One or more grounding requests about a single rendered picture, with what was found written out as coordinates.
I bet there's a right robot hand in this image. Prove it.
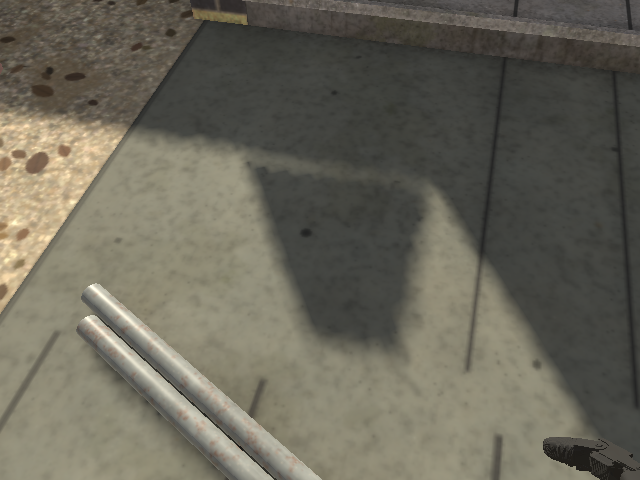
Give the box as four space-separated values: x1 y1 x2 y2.
543 437 640 480

